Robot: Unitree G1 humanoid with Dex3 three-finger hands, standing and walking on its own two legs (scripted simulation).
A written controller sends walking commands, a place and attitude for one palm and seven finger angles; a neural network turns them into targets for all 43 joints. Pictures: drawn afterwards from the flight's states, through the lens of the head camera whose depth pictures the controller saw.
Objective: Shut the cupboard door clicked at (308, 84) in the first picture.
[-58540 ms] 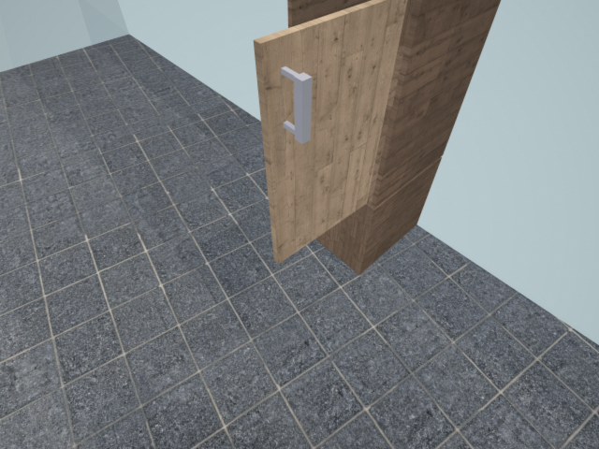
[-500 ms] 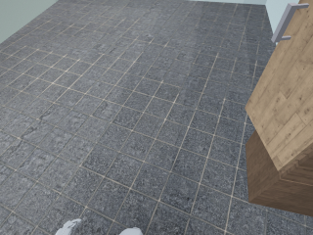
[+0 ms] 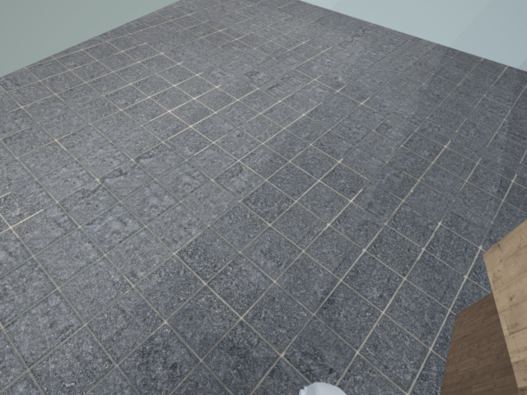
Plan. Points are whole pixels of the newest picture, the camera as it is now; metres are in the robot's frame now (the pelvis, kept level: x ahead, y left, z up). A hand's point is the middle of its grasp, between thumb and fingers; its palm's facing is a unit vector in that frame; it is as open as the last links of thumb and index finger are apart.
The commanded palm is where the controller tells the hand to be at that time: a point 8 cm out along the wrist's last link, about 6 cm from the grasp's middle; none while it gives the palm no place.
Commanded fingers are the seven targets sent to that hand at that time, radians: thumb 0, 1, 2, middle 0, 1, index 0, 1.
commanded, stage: walk to a spot facing it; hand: left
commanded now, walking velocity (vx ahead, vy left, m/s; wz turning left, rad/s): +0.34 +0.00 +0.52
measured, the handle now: out of the picture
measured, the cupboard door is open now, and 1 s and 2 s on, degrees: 20 20 20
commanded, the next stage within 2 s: turn to face it in 1.10 s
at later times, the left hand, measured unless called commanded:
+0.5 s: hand (183, 362) +0.19 +0.14 -0.14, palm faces +0.29 -0.93 -0.23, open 7.3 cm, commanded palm none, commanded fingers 0.00 0.90 0.90 -0.20 -0.30 -0.20 -0.30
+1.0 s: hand (145, 302) +0.30 +0.24 -0.17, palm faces +0.53 -0.83 -0.18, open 7.4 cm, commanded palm none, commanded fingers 0.00 0.90 0.90 -0.20 -0.30 -0.20 -0.30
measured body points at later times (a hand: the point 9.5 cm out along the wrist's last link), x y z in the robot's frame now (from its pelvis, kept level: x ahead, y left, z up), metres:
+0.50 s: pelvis +0.18 -0.06 +0.01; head +0.21 -0.07 +0.46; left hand +0.18 +0.19 -0.12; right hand +0.27 -0.30 -0.15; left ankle +0.12 +0.08 -0.63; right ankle +0.19 -0.14 -0.73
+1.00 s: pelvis +0.36 +0.06 +0.00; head +0.39 +0.09 +0.45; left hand +0.27 +0.28 -0.15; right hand +0.55 -0.11 -0.14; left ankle +0.35 +0.12 -0.73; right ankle +0.43 -0.10 -0.65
